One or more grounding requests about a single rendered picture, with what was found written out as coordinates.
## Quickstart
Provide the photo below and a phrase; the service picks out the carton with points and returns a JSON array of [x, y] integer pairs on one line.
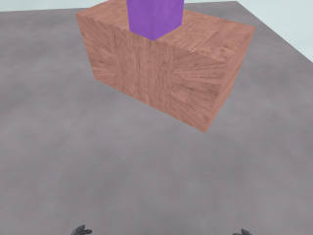
[[154, 18]]

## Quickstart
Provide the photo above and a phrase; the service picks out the pedestal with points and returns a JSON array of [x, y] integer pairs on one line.
[[188, 73]]

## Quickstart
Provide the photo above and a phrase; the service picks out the robot left hand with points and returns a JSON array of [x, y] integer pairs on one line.
[[80, 231]]

